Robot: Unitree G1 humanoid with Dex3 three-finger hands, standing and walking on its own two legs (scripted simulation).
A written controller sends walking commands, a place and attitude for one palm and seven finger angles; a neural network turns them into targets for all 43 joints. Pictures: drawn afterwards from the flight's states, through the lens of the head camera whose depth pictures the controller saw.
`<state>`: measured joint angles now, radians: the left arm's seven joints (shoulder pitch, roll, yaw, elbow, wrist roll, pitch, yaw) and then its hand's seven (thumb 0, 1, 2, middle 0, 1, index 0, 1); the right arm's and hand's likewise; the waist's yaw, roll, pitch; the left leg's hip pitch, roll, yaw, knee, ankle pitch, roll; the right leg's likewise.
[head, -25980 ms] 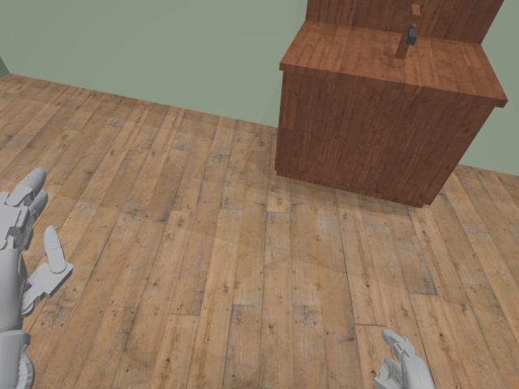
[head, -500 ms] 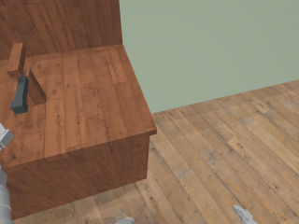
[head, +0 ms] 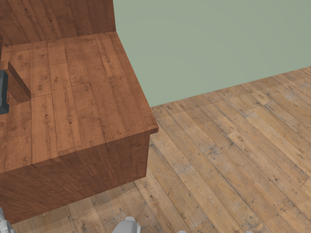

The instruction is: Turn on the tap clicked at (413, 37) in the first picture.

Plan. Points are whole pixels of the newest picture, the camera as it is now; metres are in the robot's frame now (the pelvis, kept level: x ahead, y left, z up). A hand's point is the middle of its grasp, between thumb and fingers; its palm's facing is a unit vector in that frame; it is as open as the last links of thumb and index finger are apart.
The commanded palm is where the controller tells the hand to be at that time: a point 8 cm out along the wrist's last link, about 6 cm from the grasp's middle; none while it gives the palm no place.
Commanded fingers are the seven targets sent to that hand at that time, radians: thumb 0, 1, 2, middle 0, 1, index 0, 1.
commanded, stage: reach beside the lever's end, fingers flat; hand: left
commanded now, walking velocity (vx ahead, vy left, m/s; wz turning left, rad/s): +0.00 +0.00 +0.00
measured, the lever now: out of the picture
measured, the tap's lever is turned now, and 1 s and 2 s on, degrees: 0 0 13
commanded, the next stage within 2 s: push the lever round in 0.36 s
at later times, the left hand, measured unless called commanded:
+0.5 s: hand out of the picture +0.33 +0.38 +0.07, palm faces +0.59 -0.80 -0.11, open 7.8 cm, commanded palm +0.29 +0.41 +0.08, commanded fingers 0.00 0.90 0.90 -0.15 -0.15 -0.15 -0.15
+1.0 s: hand (0, 125) +0.33 +0.37 +0.08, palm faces +0.61 -0.79 -0.09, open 7.8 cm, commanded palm +0.28 +0.39 +0.08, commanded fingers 0.00 0.90 0.90 -0.15 -0.15 -0.15 -0.15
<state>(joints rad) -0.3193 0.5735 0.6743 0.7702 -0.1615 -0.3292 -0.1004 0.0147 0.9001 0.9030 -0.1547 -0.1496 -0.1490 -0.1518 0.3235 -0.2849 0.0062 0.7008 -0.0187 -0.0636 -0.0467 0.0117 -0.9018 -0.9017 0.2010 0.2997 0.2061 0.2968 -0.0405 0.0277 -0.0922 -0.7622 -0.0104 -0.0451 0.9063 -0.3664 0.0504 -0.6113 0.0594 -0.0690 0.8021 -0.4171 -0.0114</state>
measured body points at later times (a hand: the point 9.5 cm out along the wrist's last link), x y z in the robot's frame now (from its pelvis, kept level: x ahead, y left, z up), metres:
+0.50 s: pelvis +0.01 -0.01 +0.00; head +0.07 +0.01 +0.45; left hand +0.30 +0.42 +0.08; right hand +0.13 -0.27 -0.10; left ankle +0.04 +0.08 -0.69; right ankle -0.02 -0.12 -0.69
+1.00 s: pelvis +0.01 -0.02 +0.00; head +0.06 +0.00 +0.45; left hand +0.29 +0.41 +0.09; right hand +0.10 -0.29 -0.10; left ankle +0.04 +0.08 -0.69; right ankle -0.02 -0.12 -0.69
